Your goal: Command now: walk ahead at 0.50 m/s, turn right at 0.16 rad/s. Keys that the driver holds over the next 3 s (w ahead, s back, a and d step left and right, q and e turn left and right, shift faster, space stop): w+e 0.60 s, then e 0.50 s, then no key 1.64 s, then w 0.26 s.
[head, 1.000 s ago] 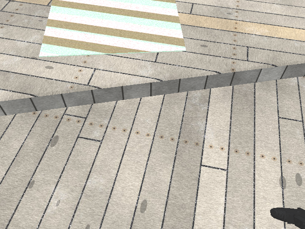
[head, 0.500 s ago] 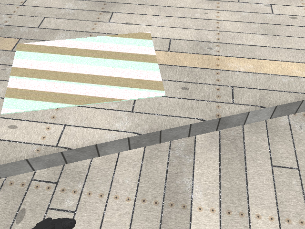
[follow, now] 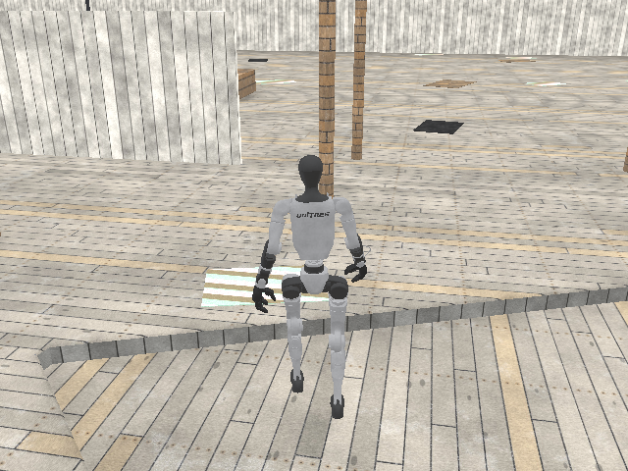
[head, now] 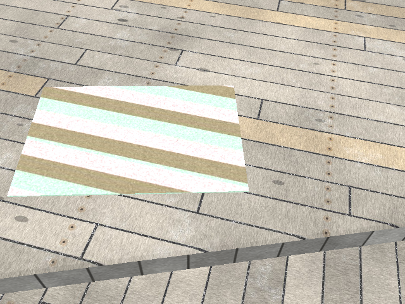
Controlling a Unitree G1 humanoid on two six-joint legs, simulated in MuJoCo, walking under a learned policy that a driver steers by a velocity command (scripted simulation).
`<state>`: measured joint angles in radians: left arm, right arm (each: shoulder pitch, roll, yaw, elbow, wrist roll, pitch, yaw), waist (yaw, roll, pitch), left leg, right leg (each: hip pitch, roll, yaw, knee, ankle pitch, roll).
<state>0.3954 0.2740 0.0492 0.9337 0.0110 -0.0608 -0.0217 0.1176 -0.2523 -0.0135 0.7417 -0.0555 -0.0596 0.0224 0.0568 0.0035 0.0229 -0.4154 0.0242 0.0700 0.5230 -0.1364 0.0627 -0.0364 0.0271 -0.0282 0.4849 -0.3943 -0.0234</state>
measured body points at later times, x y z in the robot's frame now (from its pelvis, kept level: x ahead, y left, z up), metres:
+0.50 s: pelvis +0.26 -0.03 -0.01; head +0.29 -0.04 +0.44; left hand +0.50 +0.16 -0.12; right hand +0.16 -0.27 -0.16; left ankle +0.10 +0.09 -0.72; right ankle +0.34 -0.10 -0.73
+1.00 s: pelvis +0.45 -0.07 +0.02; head +0.48 -0.10 +0.46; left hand +0.57 +0.19 -0.10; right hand +0.53 -0.38 -0.07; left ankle +0.55 +0.01 -0.49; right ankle +0.35 -0.10 -0.73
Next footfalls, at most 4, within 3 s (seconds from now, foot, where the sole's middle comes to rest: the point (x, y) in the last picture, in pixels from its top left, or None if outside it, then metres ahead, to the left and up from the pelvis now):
0.50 right None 0.38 -0.12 -0.77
1.16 left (242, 216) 0.73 -0.08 -0.64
1.80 right None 0.46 -0.18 -0.77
2.12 left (223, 230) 0.68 -0.01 -0.64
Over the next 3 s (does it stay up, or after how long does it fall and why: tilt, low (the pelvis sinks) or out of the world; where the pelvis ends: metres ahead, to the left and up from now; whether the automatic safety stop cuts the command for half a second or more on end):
stays up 0.60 -0.07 0.02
